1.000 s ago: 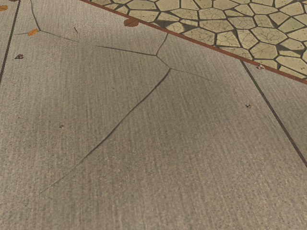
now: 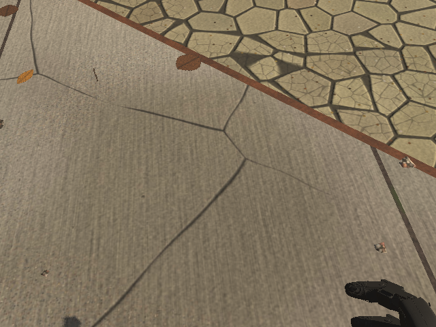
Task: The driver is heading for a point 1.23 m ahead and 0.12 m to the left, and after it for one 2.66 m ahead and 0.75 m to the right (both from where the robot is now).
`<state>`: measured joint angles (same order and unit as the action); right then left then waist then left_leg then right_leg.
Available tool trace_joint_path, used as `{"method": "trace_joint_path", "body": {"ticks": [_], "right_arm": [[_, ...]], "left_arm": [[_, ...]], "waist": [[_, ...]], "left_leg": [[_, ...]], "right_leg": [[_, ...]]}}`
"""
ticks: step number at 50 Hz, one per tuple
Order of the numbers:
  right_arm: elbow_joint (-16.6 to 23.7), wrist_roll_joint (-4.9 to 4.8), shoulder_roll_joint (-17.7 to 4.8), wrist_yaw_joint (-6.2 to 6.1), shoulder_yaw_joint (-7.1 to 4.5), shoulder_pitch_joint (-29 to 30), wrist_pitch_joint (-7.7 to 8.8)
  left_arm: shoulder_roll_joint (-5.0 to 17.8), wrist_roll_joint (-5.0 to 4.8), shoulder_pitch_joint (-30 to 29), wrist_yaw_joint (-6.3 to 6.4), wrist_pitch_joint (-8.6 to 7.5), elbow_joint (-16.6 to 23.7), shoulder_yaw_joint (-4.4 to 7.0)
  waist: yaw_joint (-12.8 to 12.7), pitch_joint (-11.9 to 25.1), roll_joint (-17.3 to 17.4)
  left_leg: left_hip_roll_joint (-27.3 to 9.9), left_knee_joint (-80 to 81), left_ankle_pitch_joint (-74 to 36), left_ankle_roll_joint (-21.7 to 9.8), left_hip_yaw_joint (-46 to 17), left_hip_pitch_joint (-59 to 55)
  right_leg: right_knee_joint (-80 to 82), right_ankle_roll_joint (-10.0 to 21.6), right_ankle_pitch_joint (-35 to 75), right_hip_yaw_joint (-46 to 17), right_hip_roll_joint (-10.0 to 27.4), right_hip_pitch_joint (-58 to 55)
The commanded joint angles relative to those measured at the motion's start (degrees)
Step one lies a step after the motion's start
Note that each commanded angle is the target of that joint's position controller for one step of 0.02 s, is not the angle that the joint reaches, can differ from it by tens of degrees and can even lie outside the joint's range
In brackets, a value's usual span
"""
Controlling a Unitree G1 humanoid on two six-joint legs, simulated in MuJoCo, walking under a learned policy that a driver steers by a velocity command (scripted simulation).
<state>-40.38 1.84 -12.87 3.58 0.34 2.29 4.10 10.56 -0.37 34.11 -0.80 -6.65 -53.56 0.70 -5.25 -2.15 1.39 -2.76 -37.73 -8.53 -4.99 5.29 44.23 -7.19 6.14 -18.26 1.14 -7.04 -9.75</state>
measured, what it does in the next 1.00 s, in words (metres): walks ahead: left foot, then right foot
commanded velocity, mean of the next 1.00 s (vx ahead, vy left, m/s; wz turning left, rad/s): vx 0.27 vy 0.00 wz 0.00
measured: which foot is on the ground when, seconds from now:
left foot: up 0.00-0.08, down 0.10-0.76, up 0.78-1.00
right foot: down 0.00-0.08, up 0.10-0.50, down 0.52-1.00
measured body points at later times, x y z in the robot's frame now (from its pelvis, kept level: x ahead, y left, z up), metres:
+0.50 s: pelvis +0.25 -0.03 +0.01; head +0.26 -0.03 +0.46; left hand +0.35 +0.20 -0.13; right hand +0.26 -0.27 -0.14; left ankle +0.27 +0.05 -0.73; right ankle +0.31 -0.14 -0.72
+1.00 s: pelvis +0.32 -0.03 +0.02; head +0.32 -0.02 +0.47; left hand +0.29 +0.22 -0.13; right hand +0.39 -0.29 -0.11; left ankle +0.33 +0.07 -0.71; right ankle +0.31 -0.14 -0.73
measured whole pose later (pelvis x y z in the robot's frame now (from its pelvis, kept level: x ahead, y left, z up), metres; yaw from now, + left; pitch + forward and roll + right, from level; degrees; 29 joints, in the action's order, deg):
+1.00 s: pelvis +0.32 -0.03 +0.02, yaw +1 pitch +1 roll +0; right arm -56.8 1.1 -12.4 1.7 -2.6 -14.1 2.6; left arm 13.2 0.1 22.2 0.6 -2.5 -61.1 3.7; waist -0.8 2.6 -1.9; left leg -1.3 -35.5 19.2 -3.6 4.0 18.8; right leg -16.6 3.0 -10.3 0.7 -0.7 8.0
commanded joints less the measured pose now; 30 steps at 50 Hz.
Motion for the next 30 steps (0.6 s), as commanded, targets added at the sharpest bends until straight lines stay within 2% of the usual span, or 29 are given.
{"method": "trace_joint_path", "body": {"ticks": [1, 2, 3, 4, 5, 6, 7, 8, 9, 10, 11, 12, 13, 14, 16, 18, 22, 24, 25, 26, 27, 28, 29, 30], "right_arm": [[1.7, 0.05, -2.4, -0.85, 0.16, 1.2, 1.08], [0.0, 0.39, -4.2, -1.42, -0.36, -3.3, 1.27], [-2.6, 0.43, -6.3, -2.03, -1.09, -11.3, 1.62], [-6.1, 0.56, -7.7, -2.68, -1.63, -21.4, 2.16], [-9.0, 1.6, -10.7, -3.43, -2.54, -30.0, 2.41], [-10.3, 2.75, -13.2, -3.11, -3.22, -31.6, 2.26], [-8.9, -0.52, -10.5, -2.47, -3.49, -31.8, 1.94], [-7.8, -1.59, -8.6, -2.98, -3.31, -24.3, 1.62], [-7.4, -1.6, -4.7, -3.21, -2.31, -18.4, 1.54], [-7.4, -1.43, -3.2, -3.63, -1.83, -15.9, 1.64], [-8.4, -1.78, -2.4, -3.83, -1.36, -17.3, 1.78], [-9.5, -1.69, -2.3, -3.8, -1.02, -17.9, 1.96], [-10.1, -1.38, -3.2, -3.58, -1.1, -17.5, 2.34], [-10.4, -0.93, -4.3, -3.31, -1.27, -16.8, 2.66], [-11.4, -0.59, -5.0, -2.74, -1.27, -16.5, 2.64], [-12.7, -0.87, -5.4, -2.33, -1.46, -18.7, 2.16], [-14.1, -0.72, -5.9, -2.64, -1.71, -20.4, 0.38], [-14.4, -1.03, -5.4, -3.41, -1.56, -19.9, -0.58], [-14.8, -0.9, -4.6, -3.86, -1.36, -21.2, -0.92], [-14.8, -0.58, -3.5, -4.23, -1.13, -23.6, -1.15], [-15.7, -1.33, -0.1, -4.26, -0.61, -29.6, -1.34], [-17.6, -1.68, 0.1, -4.65, -0.42, -29.7, -2.34], [-17.6, -1.54, -1.3, -4.82, -0.73, -27.9, -2.94], [-17.6, -1.37, -2.5, -4.81, -1.05, -26.0, -3.25]], "left_arm": [[9.7, -0.03, 1.5, 1.39, -0.5, 0.8, 1.39], [10.6, 0.37, 1.3, 2.11, -0.13, 0.3, 1.53], [11.4, 0.83, 0.1, 2.7, 0.44, -0.2, 1.77], [12.2, 0.42, -3.2, 2.99, 0.81, 0.1, 2.01], [11.6, -0.32, -7.0, 2.89, 0.74, 1.9, 2.11], [0.9, -2.2, 5.3, 2.76, 1.33, 1.9, 0.22], [7.2, -2.99, 5.6, 3.15, 1.48, 0.6, 1.12], [8.8, -2.16, 0.0, 2.89, 1.62, 1.9, 1.42], [8.5, -0.12, -4.9, 2.35, 1.69, 2.9, 1.27], [7.5, 0.91, -7.3, 1.74, 2.36, 3.3, 1.11], [7.0, 2.44, -7.3, 1.31, 3.48, 3.1, 1.21], [4.6, 2.74, -6.0, 0.95, 4.56, 2.6, 0.89], [2.6, 2.73, -5.0, 0.93, 5.41, 2.2, 0.38], [2.0, 2.47, -4.9, 0.98, 5.84, 2.1, 0.18], [2.3, 2.01, -7.2, 1.25, 6.09, 2.3, -0.02], [3.5, 1.64, -10.8, 1.56, 6.25, 2.2, 0.01], [4.9, 1.65, -17.2, 2.15, 6.3, 2.5, -0.11], [4.4, 1.96, -17.2, 2.44, 5.69, 1.6, -0.39], [5.0, 2.2, -16.9, 2.68, 5.22, 1.2, -0.4], [7.5, 2.54, -15.0, 3.01, 4.62, 0.7, 0.0], [10.5, 2.1, -16.8, 3.15, 4.53, 0.8, 0.38], [7.9, 1.18, -18.3, 2.89, 4.61, 0.6, -0.09], [6.2, 1.19, -20.5, 2.64, 4.49, 0.6, -0.53], [5.4, 1.04, -21.5, 2.5, 4.49, 0.5, -0.7]], "waist": [[3.2, -1.6, -4.8], [5.3, 1.4, -6.5], [9.1, 4.9, -7.9], [14.2, 8.1, -9.0], [17.6, 12.7, -5.9], [9.0, 23.8, 10.1], [11.7, 33.9, -0.2], [9.0, 25.8, -0.2], [7.0, 15.1, -2.2], [5.3, 10.0, -3.4], [4.3, 6.3, -4.2], [2.7, 5.8, -3.2], [1.3, 5.4, -2.0], [0.4, 6.3, -0.2], [0.2, 6.6, 2.8], [2.0, 7.1, 4.6], [4.3, 4.4, 4.3], [3.9, 2.5, 3.2], [4.1, 1.6, 1.3], [4.9, 2.4, -2.7], [9.1, 2.2, -9.5], [7.9, 2.5, -10.1], [8.5, 0.6, -9.3], [8.2, 0.2, -8.6]], "left_leg": [[8.1, 6.9, -2.7, -1.8, 5.0, -17.9], [9.8, 8.0, -0.8, -2.3, 4.2, -22.7], [9.9, 9.1, -0.8, -2.9, 2.4, -30.1], [6.5, 14.9, -7.6, -4.1, -0.6, -39.1], [-2.0, 12.8, -21.4, -6.4, -6.5, -51.5], [-23.1, -3.6, -65.3, -16.4, -25.4, -76.5], [-24.6, 1.2, -60.8, -20.0, -33.1, -76.6], [-20.6, 8.1, -45.1, -18.4, -28.0, -66.2], [-16.4, 13.3, -34.3, -15.6, -23.2, -54.5], [-14.3, 17.1, -29.2, -14.4, -20.2, -46.9], [-12.5, 19.5, -31.8, -12.4, -17.2, -37.8], [-11.6, 21.0, -32.2, -11.9, -14.3, -32.3], [-10.5, 21.8, -33.8, -11.7, -11.5, -27.3], [-9.1, 22.0, -35.0, -11.2, -9.2, -25.1], [-6.4, 21.6, -33.5, -8.8, -5.3, -24.2], [-5.3, 21.6, -25.9, -7.2, -4.6, -25.4], [-7.2, 22.1, -3.3, -6.6, -8.3, -25.1], [-6.8, 19.4, 7.1, -5.1, -9.8, -24.1], [-5.7, 17.6, 12.3, -3.2, -10.5, -23.7], [-3.5, 14.1, 18.6, -1.0, -9.8, -22.9], [2.0, 11.6, 27.6, 0.9, -6.0, -22.4], [2.7, 11.9, 28.2, 1.9, -4.8, -30.1], [2.2, 13.5, 24.8, 2.3, -5.8, -33.8], [1.6, 14.3, 22.1, 2.6, -6.3, -35.4]], "right_leg": [[-5.6, -3.6, 70.0, -2.6, 12.8, 7.2], [-11.4, -4.5, 74.7, -3.4, 13.5, 4.8], [-21.5, -5.3, 76.3, -3.6, 13.6, 4.5], [-34.2, -5.9, 71.8, -2.6, 12.8, 6.7], [-52.5, -5.8, 47.1, -0.7, 8.3, 15.9], [-78.5, -7.3, -22.2, -2.6, 0.3, 39.5], [-82.9, -5.1, -16.7, -11.5, 0.4, 42.1], [-78.1, -4.8, -10.0, -10.1, 3.9, 42.7], [-71.8, -4.6, -7.0, -7.4, 5.9, 43.6], [-68.1, -5.2, -6.5, -7.1, 7.0, 43.2], [-63.7, -5.5, -5.0, -6.2, 7.5, 37.6], [-59.8, -6.0, -4.0, -5.7, 7.7, 32.6], [-56.6, -6.5, -3.2, -4.3, 7.7, 28.9], [-53.5, -6.5, -1.7, -3.5, 7.5, 27.0], [-44.3, -6.0, 3.2, -2.0, 7.9, 25.6], [-39.8, -5.7, 8.9, -0.9, 8.0, 25.0], [-33.0, -5.5, 9.1, -0.8, 8.5, 23.7], [-24.0, -4.5, 9.5, -0.4, 8.2, 20.1], [-18.4, -3.9, 10.8, -2.3, 9.4, 18.1], [-15.5, -3.1, 18.4, -8.6, 15.4, 15.1], [-14.1, 0.6, 26.7, -15.2, 21.7, 15.8], [-11.4, 3.3, 20.9, -16.0, 22.6, 24.0], [-10.0, 1.7, 14.9, -14.8, 19.6, 28.0], [-9.4, -0.2, 10.8, -12.8, 16.9, 29.1]]}}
